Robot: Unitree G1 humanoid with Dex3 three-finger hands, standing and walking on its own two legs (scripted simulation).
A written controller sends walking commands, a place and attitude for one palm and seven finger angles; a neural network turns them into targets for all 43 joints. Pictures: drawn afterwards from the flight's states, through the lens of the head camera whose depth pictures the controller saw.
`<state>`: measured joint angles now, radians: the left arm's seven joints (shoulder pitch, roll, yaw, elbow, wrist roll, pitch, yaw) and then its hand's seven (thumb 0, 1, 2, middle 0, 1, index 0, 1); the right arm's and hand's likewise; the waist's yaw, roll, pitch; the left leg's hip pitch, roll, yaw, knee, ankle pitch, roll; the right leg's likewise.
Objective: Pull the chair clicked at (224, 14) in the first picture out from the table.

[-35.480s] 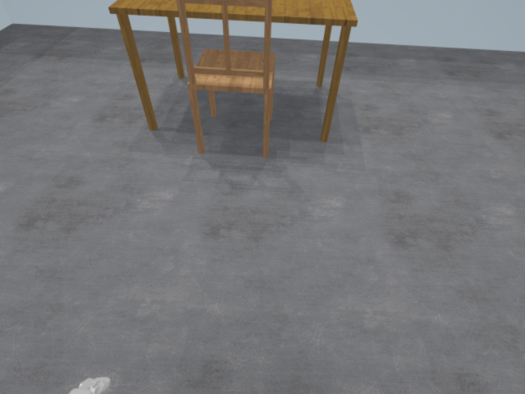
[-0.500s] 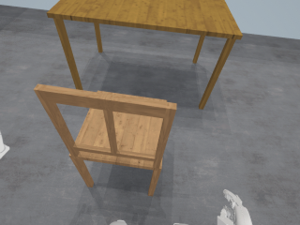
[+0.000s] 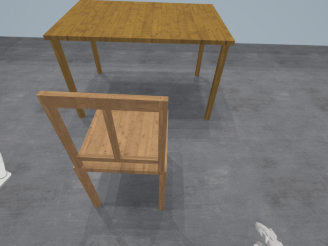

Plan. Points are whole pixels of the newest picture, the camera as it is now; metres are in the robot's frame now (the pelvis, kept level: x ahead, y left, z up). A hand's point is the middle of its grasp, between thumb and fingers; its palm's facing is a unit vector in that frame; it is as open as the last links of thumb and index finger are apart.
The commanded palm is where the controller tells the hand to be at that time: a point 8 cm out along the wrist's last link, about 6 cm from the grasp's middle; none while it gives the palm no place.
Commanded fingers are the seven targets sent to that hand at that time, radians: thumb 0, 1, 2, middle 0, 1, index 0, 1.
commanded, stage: stop stepping back and stand still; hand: left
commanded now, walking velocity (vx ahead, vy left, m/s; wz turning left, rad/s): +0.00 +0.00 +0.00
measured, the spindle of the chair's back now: (112, 135) +0.52 +0.20 -0.09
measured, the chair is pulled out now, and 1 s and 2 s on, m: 0.59 0.59 0.59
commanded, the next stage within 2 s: let the arm hang, fingers relaxed in 0.48 s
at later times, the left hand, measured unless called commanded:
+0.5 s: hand (6, 214) +0.14 +0.26 +0.15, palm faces +0.42 -0.81 -0.42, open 7.4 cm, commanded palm +0.09 +0.30 +0.18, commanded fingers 0.00 0.90 0.90 -0.20 -0.30 -0.20 -0.30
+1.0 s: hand out of the picture -0.09 +0.17 -0.18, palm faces +0.08 -0.99 -0.15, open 7.1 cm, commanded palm none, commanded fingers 0.00 0.90 0.90 -0.20 -0.30 -0.20 -0.30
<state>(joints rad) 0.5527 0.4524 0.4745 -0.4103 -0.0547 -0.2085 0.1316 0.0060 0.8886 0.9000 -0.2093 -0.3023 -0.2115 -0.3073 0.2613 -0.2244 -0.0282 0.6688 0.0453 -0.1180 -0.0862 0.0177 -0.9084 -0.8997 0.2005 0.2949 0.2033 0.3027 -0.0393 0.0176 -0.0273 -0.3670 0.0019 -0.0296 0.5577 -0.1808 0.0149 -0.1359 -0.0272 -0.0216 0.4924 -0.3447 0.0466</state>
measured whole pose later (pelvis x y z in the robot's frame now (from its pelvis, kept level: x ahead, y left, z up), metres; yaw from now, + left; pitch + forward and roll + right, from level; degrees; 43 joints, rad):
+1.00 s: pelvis -0.03 -0.01 +0.00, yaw +5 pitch +0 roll -2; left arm 0.42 0.22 0.00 0.96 0.02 0.05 0.01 0.00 0.97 0.90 -0.20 -0.30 -0.20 -0.30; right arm 0.37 -0.14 0.01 0.99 -0.02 0.05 0.00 0.01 -0.91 -0.90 0.20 0.29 0.20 0.30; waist 0.01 -0.05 0.07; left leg -0.42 -0.04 -0.12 0.52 -0.10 0.01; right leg -0.20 0.00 -0.03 0.52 -0.34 -0.01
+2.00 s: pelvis +0.01 -0.04 +0.00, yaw +4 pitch -2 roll -1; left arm 0.34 0.13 -0.01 1.05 0.00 0.01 0.04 0.00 0.91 0.90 -0.19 -0.30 -0.20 -0.30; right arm 0.30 -0.14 -0.01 1.09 -0.01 0.01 -0.04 0.01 -0.91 -0.90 0.20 0.29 0.20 0.30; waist -0.01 0.02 0.08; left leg -0.31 0.00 -0.12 0.51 -0.17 -0.04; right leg -0.06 0.03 -0.02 0.46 -0.37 -0.02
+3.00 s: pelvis +0.02 -0.04 +0.00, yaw +5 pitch -2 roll -1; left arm 0.36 0.11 -0.01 1.06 0.00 0.00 0.04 0.00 0.91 0.90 -0.19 -0.30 -0.20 -0.30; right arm 0.31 -0.13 -0.01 1.10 0.00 0.01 -0.04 0.01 -0.91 -0.90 0.20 0.29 0.20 0.30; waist -0.01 0.02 0.07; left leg -0.30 0.00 -0.13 0.52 -0.18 -0.04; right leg -0.05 0.04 -0.03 0.46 -0.37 -0.03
